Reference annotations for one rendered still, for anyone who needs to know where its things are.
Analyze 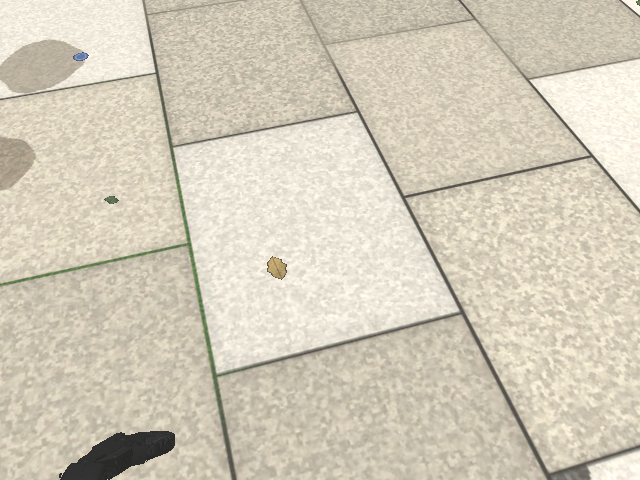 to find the left robot hand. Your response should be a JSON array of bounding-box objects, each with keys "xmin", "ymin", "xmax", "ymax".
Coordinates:
[{"xmin": 59, "ymin": 431, "xmax": 175, "ymax": 480}]

